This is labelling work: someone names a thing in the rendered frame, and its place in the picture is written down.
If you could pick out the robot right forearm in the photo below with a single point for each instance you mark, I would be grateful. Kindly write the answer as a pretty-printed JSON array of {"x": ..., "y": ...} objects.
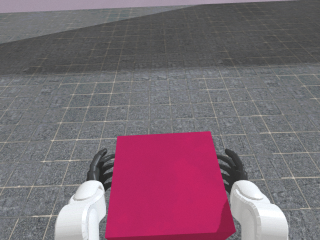
[{"x": 259, "y": 219}]

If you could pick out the carton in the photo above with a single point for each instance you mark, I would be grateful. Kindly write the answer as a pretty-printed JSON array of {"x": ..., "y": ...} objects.
[{"x": 168, "y": 187}]

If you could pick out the robot left hand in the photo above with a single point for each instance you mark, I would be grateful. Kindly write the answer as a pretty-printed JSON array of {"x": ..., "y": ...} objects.
[{"x": 97, "y": 170}]

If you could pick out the robot right hand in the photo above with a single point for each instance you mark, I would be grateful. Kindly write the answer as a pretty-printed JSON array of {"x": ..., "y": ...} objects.
[{"x": 236, "y": 170}]

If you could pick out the robot left forearm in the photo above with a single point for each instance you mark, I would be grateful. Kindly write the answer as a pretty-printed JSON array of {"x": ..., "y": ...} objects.
[{"x": 80, "y": 218}]

